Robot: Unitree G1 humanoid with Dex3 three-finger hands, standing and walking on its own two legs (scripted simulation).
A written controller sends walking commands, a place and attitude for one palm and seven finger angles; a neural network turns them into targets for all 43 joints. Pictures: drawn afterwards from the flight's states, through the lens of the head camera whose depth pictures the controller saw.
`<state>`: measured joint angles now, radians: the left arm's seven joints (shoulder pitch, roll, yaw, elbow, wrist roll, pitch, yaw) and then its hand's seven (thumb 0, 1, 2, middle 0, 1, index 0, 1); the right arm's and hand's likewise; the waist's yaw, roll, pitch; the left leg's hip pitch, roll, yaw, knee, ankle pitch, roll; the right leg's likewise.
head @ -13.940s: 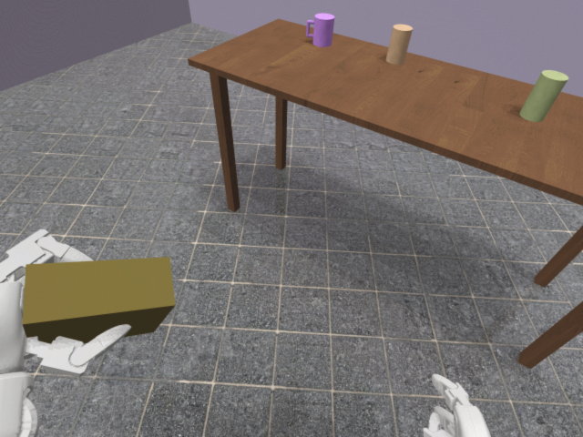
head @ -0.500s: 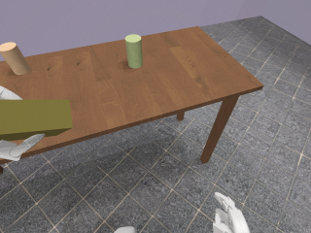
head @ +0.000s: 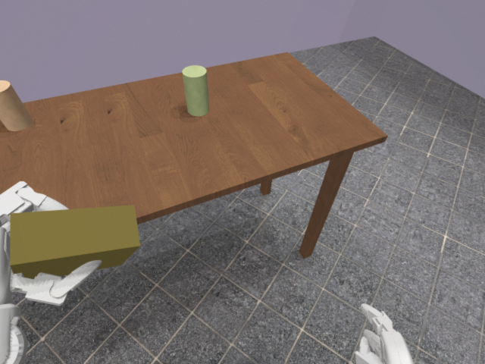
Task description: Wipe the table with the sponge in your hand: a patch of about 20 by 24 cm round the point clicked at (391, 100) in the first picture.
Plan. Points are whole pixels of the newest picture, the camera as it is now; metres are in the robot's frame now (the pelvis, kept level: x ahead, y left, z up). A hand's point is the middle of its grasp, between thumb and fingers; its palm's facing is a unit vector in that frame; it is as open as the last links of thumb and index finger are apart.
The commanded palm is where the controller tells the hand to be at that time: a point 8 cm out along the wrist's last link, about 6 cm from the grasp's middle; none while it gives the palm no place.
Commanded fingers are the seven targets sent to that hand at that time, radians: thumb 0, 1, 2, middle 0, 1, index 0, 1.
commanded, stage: look again from close up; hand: left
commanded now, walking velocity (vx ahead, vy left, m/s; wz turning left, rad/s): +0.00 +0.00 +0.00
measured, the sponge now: (94, 241) +0.23 +0.21 +0.14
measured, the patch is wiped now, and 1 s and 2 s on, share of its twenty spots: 0.00 0.00 0.00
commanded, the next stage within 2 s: shuffle to correct the standing spot in 0.26 s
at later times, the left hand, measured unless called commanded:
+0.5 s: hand (46, 225) +0.24 +0.28 +0.15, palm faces +0.42 -0.83 -0.36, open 9.4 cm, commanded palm +0.19 +0.31 +0.17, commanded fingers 0.00 0.10 1.30 -1.20 -1.60 -1.20 -1.60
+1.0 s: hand (37, 191) +0.30 +0.32 +0.15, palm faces +0.44 -0.81 -0.39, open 9.4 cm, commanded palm +0.24 +0.35 +0.17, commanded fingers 0.00 0.10 1.30 -1.20 -1.60 -1.20 -1.60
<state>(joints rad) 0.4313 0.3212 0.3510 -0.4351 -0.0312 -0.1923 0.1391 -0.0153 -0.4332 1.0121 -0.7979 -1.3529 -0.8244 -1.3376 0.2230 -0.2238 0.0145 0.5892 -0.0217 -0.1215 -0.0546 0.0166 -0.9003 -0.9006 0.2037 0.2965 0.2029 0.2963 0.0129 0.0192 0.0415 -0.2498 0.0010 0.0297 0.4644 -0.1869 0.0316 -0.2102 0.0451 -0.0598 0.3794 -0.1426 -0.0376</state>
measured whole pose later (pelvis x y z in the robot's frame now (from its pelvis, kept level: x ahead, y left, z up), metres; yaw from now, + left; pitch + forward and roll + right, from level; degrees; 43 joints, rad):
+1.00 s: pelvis +0.08 +0.07 -0.03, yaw +1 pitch -1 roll -1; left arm 0.45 0.37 0.41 -0.53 -0.05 -0.21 0.14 -0.02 -0.43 1.02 -0.80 -1.35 -0.83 -1.34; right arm 0.17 -0.21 -0.02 0.59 -0.01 -0.05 -0.02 0.02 -0.90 -0.90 0.20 0.30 0.20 0.30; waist 0.00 -0.01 0.08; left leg -0.24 -0.10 0.11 0.70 -0.45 0.14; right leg -0.36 -0.05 -0.02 1.01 -0.51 0.00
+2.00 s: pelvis +0.11 +0.19 -0.01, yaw +2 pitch -4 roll -1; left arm 0.44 0.37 0.35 -0.52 -0.02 -0.18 0.05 -0.02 -0.43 1.02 -0.80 -1.36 -0.83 -1.34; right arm 0.17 -0.24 -0.05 0.52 0.02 -0.15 0.00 0.02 -0.90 -0.90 0.21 0.30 0.20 0.30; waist -0.03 -0.03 0.14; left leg -0.31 0.09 0.06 0.54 -0.15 -0.02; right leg -0.16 -0.07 0.04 0.49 -0.26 0.08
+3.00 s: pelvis -0.08 +0.24 -0.02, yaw +9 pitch -2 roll +2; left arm 0.37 0.38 0.41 -0.44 -0.02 -0.17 0.10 -0.02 -0.44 1.02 -0.80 -1.36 -0.82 -1.35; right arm 0.26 -0.18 0.01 0.64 -0.01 -0.18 -0.01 0.02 -0.90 -0.90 0.21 0.30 0.21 0.30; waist 0.05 -0.10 0.02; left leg -0.24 -0.01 0.05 0.61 -0.36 0.01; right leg -0.44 -0.02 0.05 0.71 -0.24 -0.04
